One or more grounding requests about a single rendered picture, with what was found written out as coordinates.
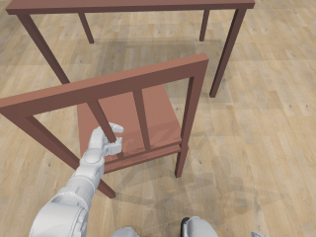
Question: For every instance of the robot left forearm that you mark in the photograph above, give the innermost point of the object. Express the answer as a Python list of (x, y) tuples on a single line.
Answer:
[(83, 184)]

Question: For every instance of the robot left hand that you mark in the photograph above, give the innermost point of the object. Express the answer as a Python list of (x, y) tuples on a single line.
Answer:
[(99, 140)]

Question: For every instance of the robot left upper arm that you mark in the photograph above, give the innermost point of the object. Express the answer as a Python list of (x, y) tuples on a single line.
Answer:
[(61, 220)]

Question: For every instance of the table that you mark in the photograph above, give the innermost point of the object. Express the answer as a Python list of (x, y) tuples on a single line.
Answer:
[(24, 8)]

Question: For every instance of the robot right shin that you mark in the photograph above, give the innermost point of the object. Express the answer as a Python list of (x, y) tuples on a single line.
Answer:
[(193, 217)]

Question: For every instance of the robot right foot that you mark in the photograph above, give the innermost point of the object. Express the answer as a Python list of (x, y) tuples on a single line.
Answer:
[(182, 225)]

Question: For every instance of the chair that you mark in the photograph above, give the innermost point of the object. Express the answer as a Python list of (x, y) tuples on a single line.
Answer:
[(134, 99)]

